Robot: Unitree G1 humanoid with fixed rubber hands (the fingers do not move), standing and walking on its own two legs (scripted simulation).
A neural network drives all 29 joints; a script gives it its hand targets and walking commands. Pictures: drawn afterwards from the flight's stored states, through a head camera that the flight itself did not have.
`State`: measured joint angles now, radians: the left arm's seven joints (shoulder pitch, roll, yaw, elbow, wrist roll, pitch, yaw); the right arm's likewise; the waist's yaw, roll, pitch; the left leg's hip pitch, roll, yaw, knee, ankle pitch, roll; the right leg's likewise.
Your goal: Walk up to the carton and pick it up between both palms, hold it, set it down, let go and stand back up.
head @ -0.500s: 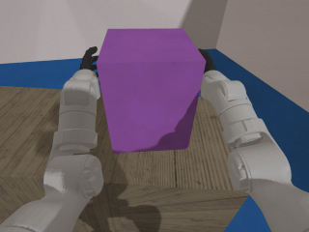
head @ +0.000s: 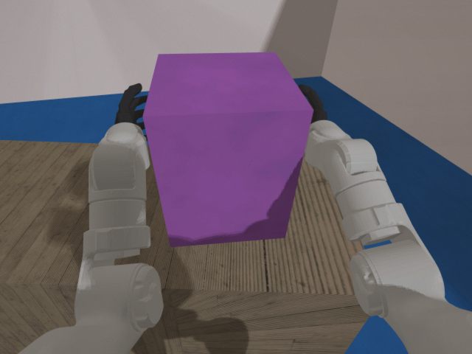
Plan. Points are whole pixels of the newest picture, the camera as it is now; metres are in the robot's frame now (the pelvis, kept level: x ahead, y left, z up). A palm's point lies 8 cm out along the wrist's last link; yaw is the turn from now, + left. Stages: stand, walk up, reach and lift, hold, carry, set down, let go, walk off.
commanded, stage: hold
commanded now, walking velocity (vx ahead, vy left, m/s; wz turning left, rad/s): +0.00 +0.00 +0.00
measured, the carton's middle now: (223, 148) +0.38 +0.01 +0.21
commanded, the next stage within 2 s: none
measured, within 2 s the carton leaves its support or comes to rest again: neither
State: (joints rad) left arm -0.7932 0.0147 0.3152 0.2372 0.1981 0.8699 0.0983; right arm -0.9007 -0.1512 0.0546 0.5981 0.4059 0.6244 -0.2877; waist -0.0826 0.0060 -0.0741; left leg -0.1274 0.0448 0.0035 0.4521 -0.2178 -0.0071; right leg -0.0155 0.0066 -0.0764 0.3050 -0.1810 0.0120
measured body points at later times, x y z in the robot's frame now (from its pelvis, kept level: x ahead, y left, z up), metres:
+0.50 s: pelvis -0.01 +0.00 +0.00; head -0.09 +0.01 +0.44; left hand +0.38 +0.16 +0.26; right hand +0.38 -0.14 +0.26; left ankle +0.02 +0.11 -0.74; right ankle +0.00 -0.13 -0.74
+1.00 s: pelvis -0.02 +0.00 +0.00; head -0.10 +0.03 +0.44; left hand +0.37 +0.16 +0.25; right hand +0.37 -0.14 +0.25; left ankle +0.02 +0.11 -0.74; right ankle +0.00 -0.13 -0.74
